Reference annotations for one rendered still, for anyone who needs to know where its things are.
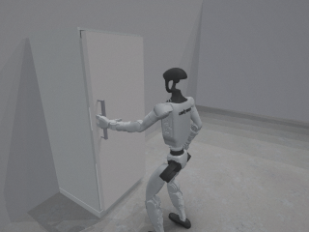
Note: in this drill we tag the handle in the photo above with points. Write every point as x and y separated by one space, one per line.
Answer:
103 113

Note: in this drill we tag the fridge door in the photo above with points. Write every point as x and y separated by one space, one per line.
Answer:
114 67

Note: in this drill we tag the humanoid robot head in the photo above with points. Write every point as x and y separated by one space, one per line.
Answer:
175 74

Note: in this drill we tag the left robot forearm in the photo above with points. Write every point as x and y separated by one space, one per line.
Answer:
123 126

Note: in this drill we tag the right robot upper arm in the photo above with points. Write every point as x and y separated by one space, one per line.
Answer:
194 116

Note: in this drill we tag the robot left hand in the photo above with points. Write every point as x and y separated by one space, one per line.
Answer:
102 121

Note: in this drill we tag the right robot forearm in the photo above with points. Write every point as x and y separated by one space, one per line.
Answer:
192 134

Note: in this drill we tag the humanoid robot torso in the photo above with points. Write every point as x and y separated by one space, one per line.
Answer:
175 132

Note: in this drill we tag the left robot upper arm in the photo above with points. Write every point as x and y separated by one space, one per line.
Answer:
159 112

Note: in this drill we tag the robot right hand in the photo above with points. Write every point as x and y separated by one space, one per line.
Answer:
185 147

